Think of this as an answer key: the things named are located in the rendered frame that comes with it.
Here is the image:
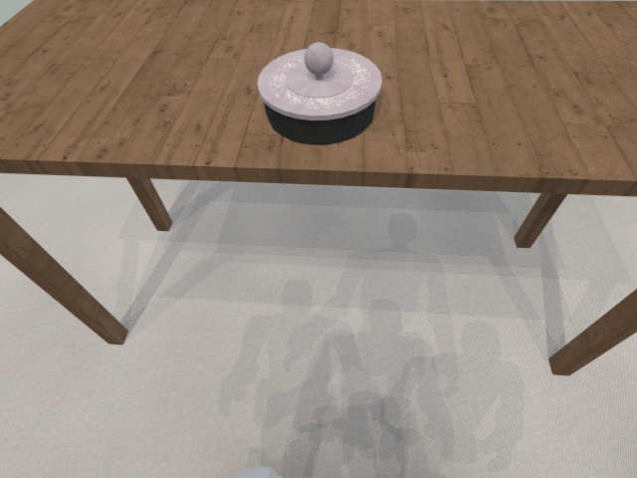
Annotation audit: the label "knob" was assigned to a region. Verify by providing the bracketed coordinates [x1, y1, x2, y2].
[305, 42, 333, 75]

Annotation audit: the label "pot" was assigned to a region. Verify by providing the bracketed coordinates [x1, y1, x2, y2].
[264, 101, 375, 145]

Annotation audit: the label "table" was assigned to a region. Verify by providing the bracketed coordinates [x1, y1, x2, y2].
[0, 0, 637, 375]

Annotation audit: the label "lid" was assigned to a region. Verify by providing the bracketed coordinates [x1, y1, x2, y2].
[258, 48, 382, 120]

